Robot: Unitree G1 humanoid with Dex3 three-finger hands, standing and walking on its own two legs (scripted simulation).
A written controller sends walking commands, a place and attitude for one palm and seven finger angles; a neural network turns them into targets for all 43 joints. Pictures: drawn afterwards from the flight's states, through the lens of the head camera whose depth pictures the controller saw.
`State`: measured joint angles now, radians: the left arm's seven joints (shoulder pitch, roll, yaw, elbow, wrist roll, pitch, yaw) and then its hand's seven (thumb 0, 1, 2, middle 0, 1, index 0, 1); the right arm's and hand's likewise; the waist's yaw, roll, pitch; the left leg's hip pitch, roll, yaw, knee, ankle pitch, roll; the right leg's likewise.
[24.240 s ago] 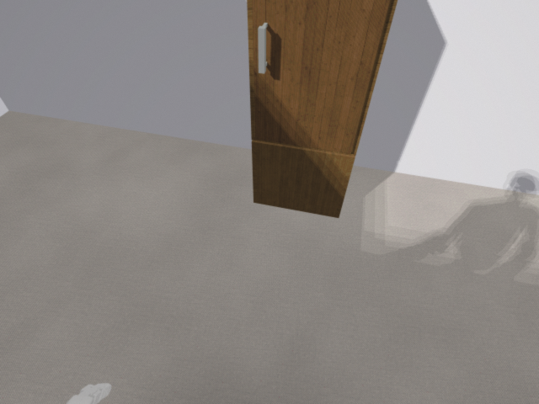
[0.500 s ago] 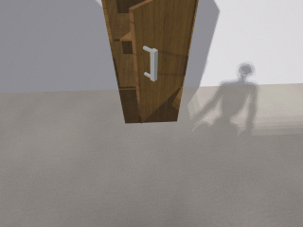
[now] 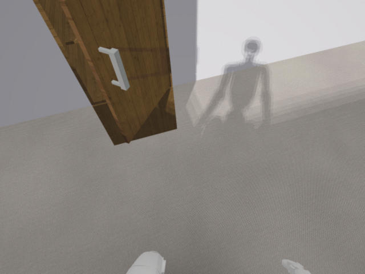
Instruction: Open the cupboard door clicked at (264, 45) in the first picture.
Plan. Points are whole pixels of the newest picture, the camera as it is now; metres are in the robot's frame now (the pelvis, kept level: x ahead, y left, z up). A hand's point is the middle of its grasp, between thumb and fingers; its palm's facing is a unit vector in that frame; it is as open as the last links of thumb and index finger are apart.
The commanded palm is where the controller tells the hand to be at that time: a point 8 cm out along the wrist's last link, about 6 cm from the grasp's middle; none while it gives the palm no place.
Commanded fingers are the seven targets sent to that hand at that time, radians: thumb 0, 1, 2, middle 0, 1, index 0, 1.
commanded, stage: walk to a spot facing it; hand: left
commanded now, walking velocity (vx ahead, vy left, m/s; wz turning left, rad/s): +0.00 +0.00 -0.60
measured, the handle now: (114, 69) +0.64 +0.27 +0.03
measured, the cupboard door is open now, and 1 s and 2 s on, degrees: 48 48 48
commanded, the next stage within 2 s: none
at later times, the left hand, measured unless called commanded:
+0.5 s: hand (90, 259) +0.15 +0.26 -0.17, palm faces -0.25 -0.94 -0.23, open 7.4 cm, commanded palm none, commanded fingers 0.00 0.90 0.90 -0.20 -0.30 -0.20 -0.30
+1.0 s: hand (137, 237) +0.21 +0.16 -0.18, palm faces -0.58 -0.80 -0.17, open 7.4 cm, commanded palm none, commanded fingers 0.00 0.90 0.90 -0.20 -0.30 -0.20 -0.30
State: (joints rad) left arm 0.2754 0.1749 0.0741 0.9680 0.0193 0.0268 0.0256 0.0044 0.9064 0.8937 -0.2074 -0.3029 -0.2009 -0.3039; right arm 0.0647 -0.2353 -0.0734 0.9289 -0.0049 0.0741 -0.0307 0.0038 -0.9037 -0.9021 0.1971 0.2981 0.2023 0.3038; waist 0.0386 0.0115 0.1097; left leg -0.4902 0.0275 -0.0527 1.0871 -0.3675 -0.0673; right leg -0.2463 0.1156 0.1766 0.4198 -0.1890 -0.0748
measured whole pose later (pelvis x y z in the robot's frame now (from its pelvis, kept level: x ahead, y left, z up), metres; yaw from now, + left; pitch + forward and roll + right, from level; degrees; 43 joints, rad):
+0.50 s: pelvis +0.00 +0.07 +0.00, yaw -18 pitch +1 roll -3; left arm 0.18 0.30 0.11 0.89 0.03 0.06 -0.03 0.01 0.91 0.89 -0.20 -0.30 -0.19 -0.30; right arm 0.20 -0.20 -0.02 0.88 -0.03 0.02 -0.03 0.00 -0.90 -0.90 0.20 0.30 0.21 0.30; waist 0.03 -0.02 0.09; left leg -0.21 0.10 0.07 0.47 -0.27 -0.01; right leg -0.52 -0.01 0.01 1.02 -0.42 0.06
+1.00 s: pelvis +0.06 +0.03 -0.01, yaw -38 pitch +1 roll -1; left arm 0.27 0.21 0.06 0.95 0.03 0.01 -0.03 0.01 0.90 0.89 -0.21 -0.30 -0.20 -0.30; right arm 0.21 -0.23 -0.05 0.88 -0.02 -0.01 0.02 0.01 -0.90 -0.90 0.20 0.30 0.20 0.30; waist 0.00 -0.02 0.04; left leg -0.36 0.06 0.07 0.61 -0.34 -0.06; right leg -0.22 0.04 0.13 0.51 -0.31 -0.01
